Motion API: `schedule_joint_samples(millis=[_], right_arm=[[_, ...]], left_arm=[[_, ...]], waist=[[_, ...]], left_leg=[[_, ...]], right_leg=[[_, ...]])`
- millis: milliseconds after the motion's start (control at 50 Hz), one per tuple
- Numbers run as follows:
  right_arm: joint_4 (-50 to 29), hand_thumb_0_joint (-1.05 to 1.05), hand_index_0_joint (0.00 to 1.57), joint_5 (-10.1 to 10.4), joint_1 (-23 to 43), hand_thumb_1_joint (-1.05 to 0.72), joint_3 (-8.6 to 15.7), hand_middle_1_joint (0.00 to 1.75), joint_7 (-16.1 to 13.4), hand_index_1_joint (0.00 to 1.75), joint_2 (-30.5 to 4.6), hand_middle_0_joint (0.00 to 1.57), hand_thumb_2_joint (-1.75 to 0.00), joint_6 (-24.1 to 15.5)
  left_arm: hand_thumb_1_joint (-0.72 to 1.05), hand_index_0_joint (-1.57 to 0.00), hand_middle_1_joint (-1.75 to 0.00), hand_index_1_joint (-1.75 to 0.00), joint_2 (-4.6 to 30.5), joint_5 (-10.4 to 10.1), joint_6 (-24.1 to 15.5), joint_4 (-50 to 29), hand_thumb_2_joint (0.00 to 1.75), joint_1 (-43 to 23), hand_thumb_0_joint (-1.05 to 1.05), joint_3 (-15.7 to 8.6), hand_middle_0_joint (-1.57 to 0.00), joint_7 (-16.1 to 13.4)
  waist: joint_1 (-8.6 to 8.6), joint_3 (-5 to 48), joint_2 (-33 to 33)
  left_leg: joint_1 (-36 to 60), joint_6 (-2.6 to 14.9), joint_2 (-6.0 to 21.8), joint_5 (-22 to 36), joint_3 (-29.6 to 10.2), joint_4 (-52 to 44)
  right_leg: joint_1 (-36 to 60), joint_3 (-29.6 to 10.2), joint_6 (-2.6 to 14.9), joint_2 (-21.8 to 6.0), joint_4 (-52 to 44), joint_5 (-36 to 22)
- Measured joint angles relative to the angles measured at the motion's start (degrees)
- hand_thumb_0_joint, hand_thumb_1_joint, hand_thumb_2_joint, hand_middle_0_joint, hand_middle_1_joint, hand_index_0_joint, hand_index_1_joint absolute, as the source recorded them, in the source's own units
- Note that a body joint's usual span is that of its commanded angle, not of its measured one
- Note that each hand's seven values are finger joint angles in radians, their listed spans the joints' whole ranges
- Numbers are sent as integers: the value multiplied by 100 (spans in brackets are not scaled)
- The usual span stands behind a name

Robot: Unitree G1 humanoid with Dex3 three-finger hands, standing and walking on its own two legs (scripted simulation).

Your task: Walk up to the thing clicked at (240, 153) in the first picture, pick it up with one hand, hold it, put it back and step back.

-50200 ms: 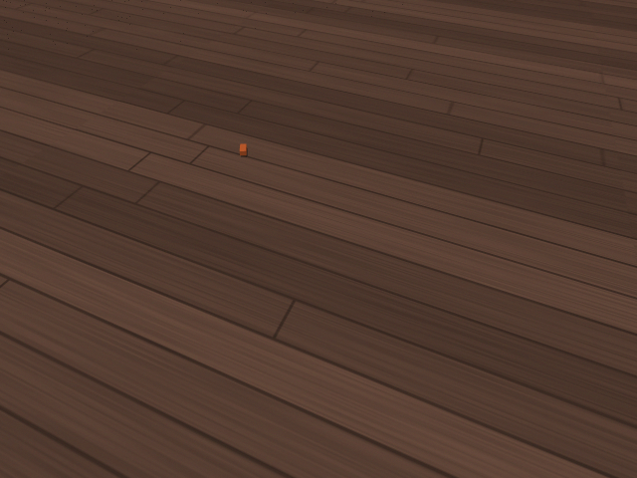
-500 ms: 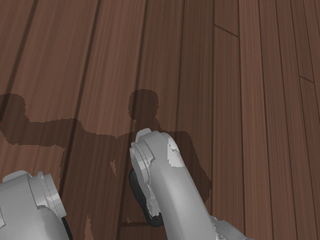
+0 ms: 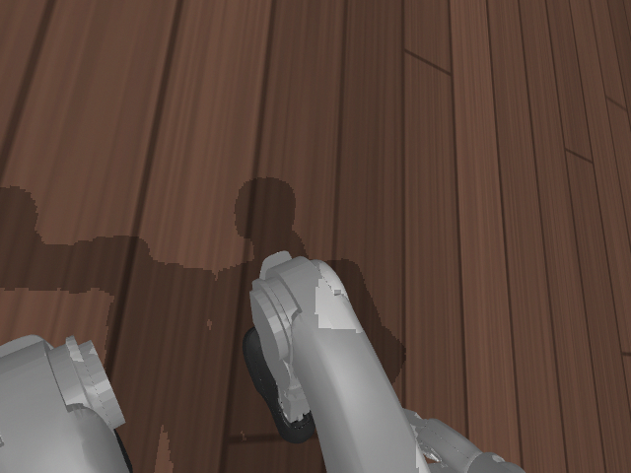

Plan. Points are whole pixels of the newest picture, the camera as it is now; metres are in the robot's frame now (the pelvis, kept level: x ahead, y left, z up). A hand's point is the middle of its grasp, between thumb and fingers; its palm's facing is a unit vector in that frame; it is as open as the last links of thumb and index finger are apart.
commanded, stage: open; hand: left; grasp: from above
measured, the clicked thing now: out of the picture +0.46 +0.27 -0.28
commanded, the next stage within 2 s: withdraw in 0.86 s
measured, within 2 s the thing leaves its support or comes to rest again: neither
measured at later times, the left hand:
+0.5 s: hand out of the picture +0.44 +0.28 -0.24, palm faces -0.43 -0.11 -0.90, open 9.7 cm
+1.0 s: hand out of the picture +0.44 +0.28 -0.24, palm faces -0.42 -0.10 -0.90, open 11.0 cm
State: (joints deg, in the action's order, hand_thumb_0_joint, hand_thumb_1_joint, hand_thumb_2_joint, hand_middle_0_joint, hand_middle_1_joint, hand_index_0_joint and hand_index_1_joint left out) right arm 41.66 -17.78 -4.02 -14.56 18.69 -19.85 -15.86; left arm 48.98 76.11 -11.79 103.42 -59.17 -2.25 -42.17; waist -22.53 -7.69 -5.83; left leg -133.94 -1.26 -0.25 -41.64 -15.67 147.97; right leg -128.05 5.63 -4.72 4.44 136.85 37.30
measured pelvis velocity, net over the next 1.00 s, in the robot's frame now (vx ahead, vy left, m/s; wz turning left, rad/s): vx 0.00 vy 0.00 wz -0.01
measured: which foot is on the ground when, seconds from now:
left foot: down 0.00-1.00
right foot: down 0.00-1.00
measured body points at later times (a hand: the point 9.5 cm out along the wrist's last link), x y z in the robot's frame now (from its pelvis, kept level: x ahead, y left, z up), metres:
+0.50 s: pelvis +0.00 +0.00 +0.00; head +0.26 +0.13 +0.35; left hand +0.46 +0.28 -0.19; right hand +0.05 -0.25 -0.06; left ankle +0.06 +0.13 -0.26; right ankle +0.12 -0.14 -0.26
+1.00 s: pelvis +0.00 +0.00 +0.00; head +0.26 +0.12 +0.35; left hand +0.46 +0.28 -0.19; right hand +0.05 -0.25 -0.05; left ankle +0.06 +0.13 -0.26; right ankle +0.12 -0.14 -0.26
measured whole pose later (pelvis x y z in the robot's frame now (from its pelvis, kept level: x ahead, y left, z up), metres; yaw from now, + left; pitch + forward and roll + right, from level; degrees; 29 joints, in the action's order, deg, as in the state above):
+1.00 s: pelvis +0.00 +0.00 +0.00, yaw -1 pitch +26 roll -15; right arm 40.6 -17.4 -4.6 -16.0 18.7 -20.3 -16.5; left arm 51.5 74.5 -11.8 101.5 -58.6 -2.7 -41.0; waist -23.1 -9.9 -6.5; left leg -133.1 -1.1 -0.2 -41.4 -16.3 147.4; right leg -126.7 6.4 -5.0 4.2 135.5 36.8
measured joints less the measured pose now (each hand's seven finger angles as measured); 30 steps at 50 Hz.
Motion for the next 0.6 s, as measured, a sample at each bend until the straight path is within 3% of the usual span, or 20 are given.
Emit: schedule_joint_samples(millis=[300, 600], right_arm=[[-15, 0, 20, 15, -60, -91, -105, 30, 52, 30, -45, 20, -90, -40], [-122, 0, 20, 36, -56, -91, -145, 30, 51, 30, -7, 20, -90, -54]], left_arm=[[29, -81, -25, -24, 142, -88, -37, -158, 31, 19, 0, -26, -86, 134], [10, -63, -43, -43, 236, -135, -50, -126, 49, 2, 0, -67, -63, 203]], waist=[[-9, -146, -60], [-32, -206, -49]], left_leg=[[48, 5, -27, -60, -50, 21], [48, 17, -11, -18, -59, -16]], right_leg=[[97, 51, 4, -30, -21, 59], [103, 64, -28, -23, -76, 8]])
